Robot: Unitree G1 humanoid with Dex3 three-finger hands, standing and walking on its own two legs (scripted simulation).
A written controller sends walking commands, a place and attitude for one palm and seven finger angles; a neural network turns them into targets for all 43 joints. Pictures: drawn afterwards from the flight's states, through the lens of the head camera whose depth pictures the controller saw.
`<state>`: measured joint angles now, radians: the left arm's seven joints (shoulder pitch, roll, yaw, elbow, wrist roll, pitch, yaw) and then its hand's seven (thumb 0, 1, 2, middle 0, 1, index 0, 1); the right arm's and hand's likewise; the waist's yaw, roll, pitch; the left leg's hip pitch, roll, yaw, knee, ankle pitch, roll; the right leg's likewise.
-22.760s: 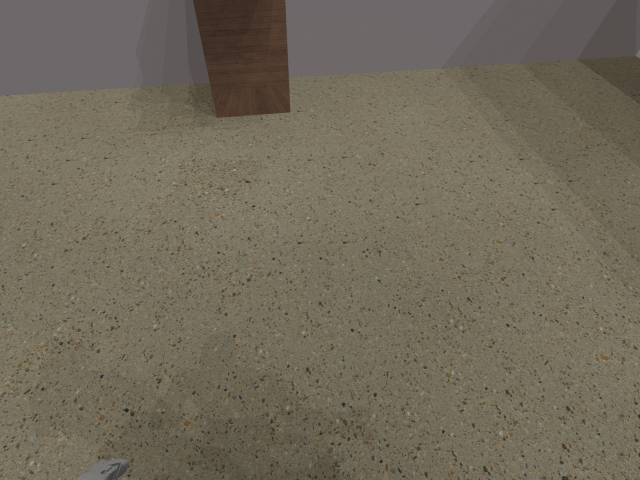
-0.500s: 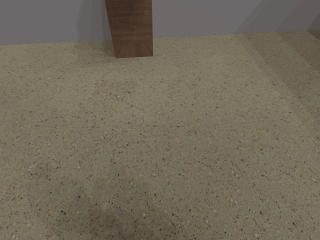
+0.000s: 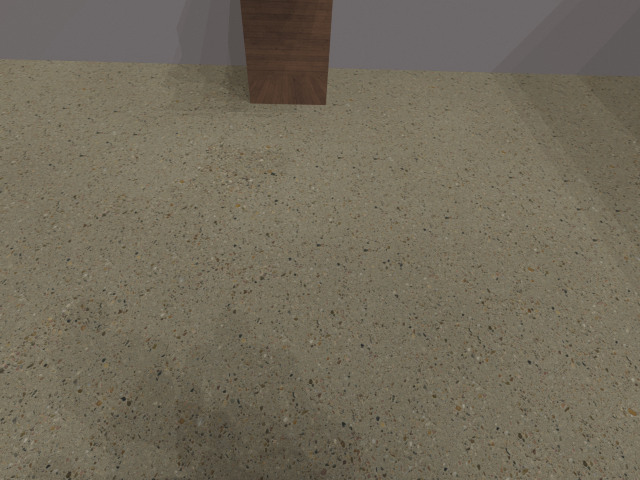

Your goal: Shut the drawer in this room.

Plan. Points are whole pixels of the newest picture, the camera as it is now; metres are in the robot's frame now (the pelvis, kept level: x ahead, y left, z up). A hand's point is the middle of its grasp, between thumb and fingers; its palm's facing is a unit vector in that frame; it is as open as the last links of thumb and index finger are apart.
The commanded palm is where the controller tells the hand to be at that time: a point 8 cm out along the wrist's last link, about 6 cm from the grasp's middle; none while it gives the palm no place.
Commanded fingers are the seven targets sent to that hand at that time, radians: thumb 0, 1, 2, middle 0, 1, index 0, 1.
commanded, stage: stand and wait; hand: left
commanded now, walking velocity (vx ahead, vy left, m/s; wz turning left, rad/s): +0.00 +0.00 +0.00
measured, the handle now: out of the picture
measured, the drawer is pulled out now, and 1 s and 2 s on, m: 0.24 0.24 0.24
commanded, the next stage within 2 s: turn or walk to find it in 0.46 s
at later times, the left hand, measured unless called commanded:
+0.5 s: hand out of the picture +0.02 +0.17 -0.16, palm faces +0.06 -0.97 -0.23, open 7.3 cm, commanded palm none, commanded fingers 0.00 0.90 0.90 -0.20 -0.30 -0.20 -0.30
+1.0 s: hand out of the picture +0.05 +0.18 -0.15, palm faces +0.14 -0.97 -0.19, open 7.4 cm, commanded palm none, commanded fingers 0.00 0.90 0.90 -0.20 -0.30 -0.20 -0.30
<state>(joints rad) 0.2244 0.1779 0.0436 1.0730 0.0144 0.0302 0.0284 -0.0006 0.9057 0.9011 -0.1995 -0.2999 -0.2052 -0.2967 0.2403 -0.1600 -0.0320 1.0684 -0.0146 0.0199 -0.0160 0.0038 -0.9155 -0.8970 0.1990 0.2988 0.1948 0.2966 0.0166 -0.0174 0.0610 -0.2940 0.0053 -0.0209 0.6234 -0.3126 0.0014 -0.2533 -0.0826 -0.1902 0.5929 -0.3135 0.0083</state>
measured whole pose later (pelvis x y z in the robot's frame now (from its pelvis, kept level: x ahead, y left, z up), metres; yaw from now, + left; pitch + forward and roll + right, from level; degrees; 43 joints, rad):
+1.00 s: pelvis +0.03 -0.02 +0.02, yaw +8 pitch +0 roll -1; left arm 0.22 0.20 0.03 1.06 0.03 0.00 -0.02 0.00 0.91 0.90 -0.20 -0.30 -0.20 -0.30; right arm 0.33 -0.13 -0.02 1.09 -0.02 -0.03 -0.01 0.00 -0.91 -0.90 0.20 0.30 0.20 0.30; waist -0.02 0.01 0.01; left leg -0.19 0.01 -0.01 0.40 -0.22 0.02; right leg -0.38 -0.06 -0.08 0.91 -0.44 0.01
